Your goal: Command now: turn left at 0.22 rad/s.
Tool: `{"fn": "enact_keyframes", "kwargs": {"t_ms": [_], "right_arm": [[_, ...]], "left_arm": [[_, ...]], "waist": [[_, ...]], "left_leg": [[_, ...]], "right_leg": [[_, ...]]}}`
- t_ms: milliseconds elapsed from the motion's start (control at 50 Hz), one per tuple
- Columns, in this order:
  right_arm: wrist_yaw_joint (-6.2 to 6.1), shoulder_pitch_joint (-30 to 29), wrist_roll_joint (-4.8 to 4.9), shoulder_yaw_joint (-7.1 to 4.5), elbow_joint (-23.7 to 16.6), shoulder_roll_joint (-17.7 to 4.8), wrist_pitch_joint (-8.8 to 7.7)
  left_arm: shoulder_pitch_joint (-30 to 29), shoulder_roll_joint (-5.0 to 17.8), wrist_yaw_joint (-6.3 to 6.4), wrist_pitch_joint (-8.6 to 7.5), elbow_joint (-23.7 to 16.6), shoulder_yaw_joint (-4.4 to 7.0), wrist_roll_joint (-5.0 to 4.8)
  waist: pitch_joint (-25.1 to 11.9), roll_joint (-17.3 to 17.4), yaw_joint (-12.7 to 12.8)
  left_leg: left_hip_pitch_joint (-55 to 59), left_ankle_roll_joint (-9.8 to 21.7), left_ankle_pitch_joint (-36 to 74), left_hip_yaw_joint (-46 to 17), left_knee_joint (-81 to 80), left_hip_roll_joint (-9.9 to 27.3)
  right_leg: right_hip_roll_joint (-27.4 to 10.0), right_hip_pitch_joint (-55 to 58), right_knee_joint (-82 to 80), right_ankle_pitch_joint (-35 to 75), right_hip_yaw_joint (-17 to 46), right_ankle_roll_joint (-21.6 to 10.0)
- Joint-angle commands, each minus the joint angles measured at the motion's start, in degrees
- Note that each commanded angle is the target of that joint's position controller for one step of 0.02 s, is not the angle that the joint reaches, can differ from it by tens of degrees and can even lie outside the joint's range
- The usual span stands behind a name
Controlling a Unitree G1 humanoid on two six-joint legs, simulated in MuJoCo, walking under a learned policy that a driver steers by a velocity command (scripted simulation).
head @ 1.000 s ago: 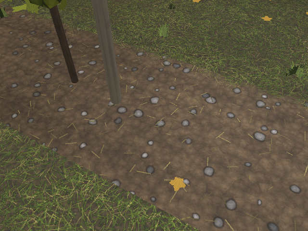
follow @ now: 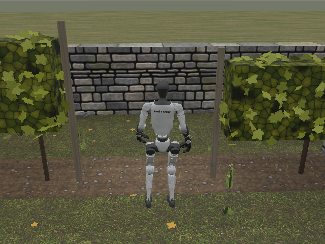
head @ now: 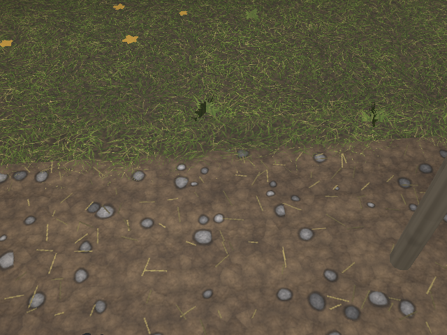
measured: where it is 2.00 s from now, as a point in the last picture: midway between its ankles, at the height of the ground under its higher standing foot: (146, 290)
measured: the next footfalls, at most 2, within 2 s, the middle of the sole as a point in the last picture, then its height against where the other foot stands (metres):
right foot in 1.20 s outside the picture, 0.19 m lower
left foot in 1.50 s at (119, 268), level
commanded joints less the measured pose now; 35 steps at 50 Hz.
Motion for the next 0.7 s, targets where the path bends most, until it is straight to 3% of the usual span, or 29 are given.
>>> {"fn": "enact_keyframes", "kwargs": {"t_ms": [20,40,60,100,140,160,200,220,240,280,300,340,360,400,420,440,460,480,500,520,540,560,600,640,660,680,700], "right_arm": [[-0.84,-12.68,-1.92,-4.44,-8.75,-15.65,-2.4],[-1.66,-12.71,-1.86,-4.71,-9.14,-15.14,-2.89],[-2.11,-11.96,-1.13,-4.61,-9.3,-13.82,-3.25],[-2.54,-6.7,-0.84,-4.01,-8.37,-10.28,-3.61],[-2.7,-2.39,-1.16,-3.67,-6.86,-8.78,-3.5],[-2.76,-1.43,-1.49,-3.46,-6.58,-8.11,-3.31],[-2.51,-0.11,-2.14,-2.71,-6.18,-5.96,-2.91],[-2.45,1.26,-2.63,-2.59,-5.55,-5.08,-2.92],[-2.73,0.92,-2.99,-2.94,-5.45,-5.67,-3.14],[-2.95,-2.7,-3.35,-2.74,-6.93,-5.61,-3.21],[-2.57,-3.92,-3.64,-2.2,-7.5,-4.46,-2.97],[-0.63,-5.09,-3.8,-0.95,-8.15,-1.61,-2.46],[0.66,-3.88,-3.04,-1.25,-7.86,-2.27,-2.63],[2.42,3.36,-1.23,-3.55,-5.57,-6.42,-2.96],[1.98,7.08,-0.82,-5.44,-4.23,-10.01,-3.7],[0.28,10.57,-1.76,-7.96,-4.18,-16.67,-4.66],[-1.25,11.67,-2.44,-10.18,-8.1,-26.42,-5.54],[-1.13,16.75,-4.46,-8.21,-4.16,-17.12,-6.38],[-0.88,15.42,-2.68,-5.89,-2.98,-8.93,-6.44],[-0.66,10.34,-0.79,-4.08,-4.19,-4.9,-5.94],[-0.58,7.34,-0.72,-3.31,-4.44,-3.86,-5.34],[-0.28,3.67,-1.54,-2.91,-5.39,-4.28,-4.86],[-1.56,-1.86,-3.5,-3.18,-6.6,-6.87,-4.63],[-2.46,-1.63,-3.53,-3.0,-5.92,-7.24,-5.02],[-3.02,1.0,-3.06,-2.69,-4.92,-6.52,-5.34],[-3.67,4.4,1.83,-6.44,-3.14,-14.24,-1.58],[-3.88,7.67,1.94,-6.55,-2.36,-14.7,-0.05]], "left_arm": [[6.44,14.47,2.21,0.66,-5.81,4.68,0.64],[3.17,15.38,3.75,0.55,-7.05,5.37,2.47],[2.12,14.49,5.15,0.25,-7.95,5.52,3.28],[1.75,11.85,6.69,0.05,-8.93,5.12,2.71],[1.87,9.7,7.25,0.61,-10.2,4.82,2.82],[2.32,9.69,7.37,0.81,-10.6,5.04,3.01],[5.07,11.6,7.43,0.53,-9.82,6.05,3.19],[5.86,12.41,7.68,0.26,-9.05,6.5,3.25],[7.29,12.14,8.35,-0.16,-8.46,6.68,3.5],[7.91,10.95,9.96,-1.23,-6.68,6.74,3.59],[6.48,10.55,10.55,-1.81,-6.39,6.7,3.72],[1.43,12.38,11.22,-2.3,-6.93,7.27,4.57],[-0.54,14.0,11.13,-2.23,-7.2,7.76,4.99],[-5.03,16.23,10.19,-1.96,-7.85,8.32,5.98],[-5.01,14.79,9.41,-2.1,-7.21,7.98,5.91],[-0.52,8.75,8.57,-2.31,-7.0,6.59,6.52],[5.71,5.65,8.47,-3.15,-10.36,5.18,5.68],[1.23,5.93,7.72,-2.86,-8.44,4.76,3.74],[-2.05,5.88,7.71,-2.16,-7.55,4.4,4.38],[-1.06,6.85,8.11,-1.94,-5.78,4.75,5.89],[0.63,7.02,8.21,-2.03,-4.02,4.43,7.26],[0.51,5.92,8.02,-1.97,-3.26,3.51,7.76],[4.41,4.15,6.67,-1.69,-1.66,1.86,6.83],[4.93,4.59,5.34,-1.81,-1.68,1.15,6.7],[4.63,4.43,4.8,-1.64,-1.65,0.64,7.66],[0.5,13.02,6.03,1.05,-1.24,5.43,3.03],[-0.29,12.29,5.98,2.38,-1.2,4.91,2.88]], "waist": [[-5.54,2.0,9.32],[-5.82,0.7,8.32],[-5.73,0.93,7.9],[-5.51,0.28,5.25],[-5.77,-0.65,4.03],[-5.52,-1.7,4.03],[-5.65,-6.68,4.47],[-4.32,-9.11,4.24],[-2.46,-8.73,5.31],[-0.21,-6.37,6.01],[-0.53,-5.7,5.86],[-1.33,-5.91,5.51],[-1.3,-6.13,4.56],[-0.57,-5.36,0.84],[-1.08,-3.22,-0.69],[-3.67,7.61,-0.21],[-13.06,12.24,3.4],[-5.06,3.89,-3.61],[2.64,5.0,-4.55],[5.19,6.07,-1.65],[4.14,5.18,0.68],[4.84,3.41,2.44],[2.24,2.73,4.28],[1.83,2.6,3.4],[1.32,3.41,1.84],[0.29,-5.56,1.49],[0.33,-1.33,-0.54]], "left_leg": [[-5.7,8.04,17.5,-5.61,-12.38,0.55],[-7.02,9.16,17.44,-6.88,-13.3,0.5],[-7.26,10.36,18.48,-8.82,-13.27,0.7],[-5.31,12.42,18.05,-10.78,-12.02,1.49],[-5.67,12.84,13.98,-10.57,-11.02,0.2],[-6.3,12.09,11.98,-9.59,-9.9,-1.18],[-7.31,8.49,8.36,-4.58,-2.4,-4.86],[-7.82,6.45,0.49,-2.55,3.06,-5.21],[-10.02,5.08,-7.71,-2.75,10.77,-3.91],[-15.24,3.09,-13.91,-2.49,18.43,-0.84],[-14.95,1.57,-11.73,-1.02,15.67,0.13],[-6.73,-0.31,-6.39,3.66,9.06,-0.75],[-1.46,0.07,-3.91,5.6,6.77,-1.96],[9.9,1.11,6.73,7.8,-2.43,-4.0],[16.32,2.83,14.57,5.53,-9.61,-4.63],[26.44,9.77,45.22,-5.31,-15.4,1.12],[35.26,24.91,54.62,-31.1,-18.72,16.1],[31.78,25.31,19.11,-34.62,-24.21,15.98],[25.75,23.2,-18.32,-34.42,-28.3,11.79],[20.8,21.0,-23.16,-34.58,-28.43,9.63],[16.08,20.22,-21.87,-32.85,-27.91,8.13],[10.06,18.99,-19.95,-30.76,-27.84,6.77],[0.96,17.12,-11.34,-24.85,-27.18,2.56],[-3.21,17.58,-7.24,-22.02,-25.28,0.27],[1.83,17.58,-5.3,-19.55,-23.68,-0.46],[10.5,19.41,8.62,-23.48,-26.46,1.9],[16.45,20.49,12.14,-24.29,-25.31,3.19]], "right_leg": [[-5.41,12.61,-5.17,7.0,0.51,1.33],[-5.72,13.68,-3.29,8.91,-0.43,-0.39],[-6.46,14.41,-2.56,13.03,-0.67,-2.02],[-8.33,13.96,-3.55,19.02,0.35,-4.44],[-10.72,15.65,-5.59,22.8,1.6,-7.04],[-12.63,16.45,-7.38,23.96,2.83,-8.84],[-20.59,18.0,-12.98,27.26,9.02,-15.27],[-26.35,17.37,-15.41,28.23,12.82,-18.18],[-30.41,16.71,-17.08,28.32,15.18,-19.06],[-32.24,18.28,-18.77,29.8,12.31,-15.95],[-29.97,19.05,-18.89,28.66,7.98,-12.96],[-24.06,14.28,-17.67,25.7,-1.53,-7.76],[-22.33,10.57,-17.06,23.53,-4.64,-6.51],[-22.37,3.8,-11.64,17.66,-8.1,-4.79],[-21.75,0.81,-4.84,12.38,-9.53,-2.51],[-15.49,-7.03,11.34,-8.05,-14.9,3.98],[-8.01,-15.0,20.54,-25.49,-8.54,7.25],[-8.37,-22.49,22.04,-20.0,1.51,6.44],[-9.92,-27.83,26.09,-14.65,2.4,5.18],[-9.84,-29.53,29.92,-11.31,0.89,5.1],[-10.54,-27.04,30.71,-9.46,1.67,4.69],[-11.03,-23.48,29.64,-6.25,1.59,5.04],[-9.83,-12.76,31.51,1.68,-1.2,6.08],[-8.7,-9.01,32.8,3.49,-2.87,7.11],[-8.9,-12.42,30.44,8.43,-1.99,7.68],[-10.34,-17.85,20.28,11.71,-5.65,5.84],[-11.2,-20.21,17.56,12.42,-5.14,5.47]]}}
